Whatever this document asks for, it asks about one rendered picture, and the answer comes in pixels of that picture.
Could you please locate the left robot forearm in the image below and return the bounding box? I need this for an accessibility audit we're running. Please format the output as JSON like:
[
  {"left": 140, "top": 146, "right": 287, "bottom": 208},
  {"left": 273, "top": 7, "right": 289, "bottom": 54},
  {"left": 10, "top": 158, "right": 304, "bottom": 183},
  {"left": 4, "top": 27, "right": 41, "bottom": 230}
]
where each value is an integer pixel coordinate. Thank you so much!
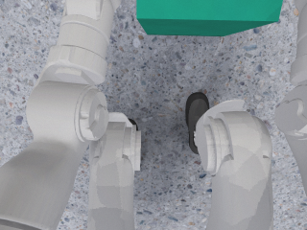
[{"left": 26, "top": 0, "right": 122, "bottom": 122}]

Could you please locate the left robot thigh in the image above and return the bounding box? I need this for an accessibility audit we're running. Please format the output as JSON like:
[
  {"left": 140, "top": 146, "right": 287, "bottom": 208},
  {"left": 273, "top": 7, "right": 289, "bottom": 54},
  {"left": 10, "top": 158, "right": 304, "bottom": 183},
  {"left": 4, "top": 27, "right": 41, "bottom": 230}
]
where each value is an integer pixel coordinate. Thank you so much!
[{"left": 87, "top": 122, "right": 141, "bottom": 230}]

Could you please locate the right robot thigh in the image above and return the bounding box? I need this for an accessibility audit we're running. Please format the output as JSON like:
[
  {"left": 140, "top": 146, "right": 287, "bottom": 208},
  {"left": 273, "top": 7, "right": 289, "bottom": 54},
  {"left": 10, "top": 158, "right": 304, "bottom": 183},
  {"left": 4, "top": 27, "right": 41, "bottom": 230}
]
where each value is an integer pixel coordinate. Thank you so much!
[{"left": 198, "top": 111, "right": 273, "bottom": 230}]

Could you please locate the right robot forearm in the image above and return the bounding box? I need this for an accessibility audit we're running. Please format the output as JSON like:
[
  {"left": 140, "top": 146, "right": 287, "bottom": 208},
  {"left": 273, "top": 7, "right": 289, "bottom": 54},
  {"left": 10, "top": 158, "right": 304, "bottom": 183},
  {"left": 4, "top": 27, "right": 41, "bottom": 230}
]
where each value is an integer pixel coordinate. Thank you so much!
[{"left": 289, "top": 0, "right": 307, "bottom": 86}]

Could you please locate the left robot upper arm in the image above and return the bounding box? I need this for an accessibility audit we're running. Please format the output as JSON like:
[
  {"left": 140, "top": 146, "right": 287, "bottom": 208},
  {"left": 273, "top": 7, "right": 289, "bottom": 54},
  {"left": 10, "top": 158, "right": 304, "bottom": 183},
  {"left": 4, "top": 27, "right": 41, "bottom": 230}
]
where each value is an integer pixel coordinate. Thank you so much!
[{"left": 0, "top": 80, "right": 109, "bottom": 230}]

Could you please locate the robot thigh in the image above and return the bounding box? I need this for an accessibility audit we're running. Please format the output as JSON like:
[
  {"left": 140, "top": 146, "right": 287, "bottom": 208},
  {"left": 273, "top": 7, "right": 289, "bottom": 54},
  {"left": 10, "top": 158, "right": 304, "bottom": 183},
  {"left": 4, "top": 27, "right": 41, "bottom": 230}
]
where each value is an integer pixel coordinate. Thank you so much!
[
  {"left": 198, "top": 111, "right": 273, "bottom": 230},
  {"left": 87, "top": 122, "right": 141, "bottom": 230}
]

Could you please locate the right robot upper arm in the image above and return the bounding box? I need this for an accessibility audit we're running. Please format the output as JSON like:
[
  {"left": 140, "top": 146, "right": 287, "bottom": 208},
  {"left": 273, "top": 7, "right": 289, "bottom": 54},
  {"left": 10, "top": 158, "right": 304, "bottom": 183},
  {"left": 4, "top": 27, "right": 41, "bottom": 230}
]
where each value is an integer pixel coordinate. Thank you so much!
[{"left": 274, "top": 83, "right": 307, "bottom": 197}]

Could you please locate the carton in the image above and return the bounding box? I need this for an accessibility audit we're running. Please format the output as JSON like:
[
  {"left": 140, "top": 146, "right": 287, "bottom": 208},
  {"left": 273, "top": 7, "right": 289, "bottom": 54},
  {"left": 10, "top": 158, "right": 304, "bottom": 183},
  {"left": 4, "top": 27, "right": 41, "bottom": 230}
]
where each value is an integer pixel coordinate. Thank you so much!
[{"left": 136, "top": 0, "right": 283, "bottom": 36}]

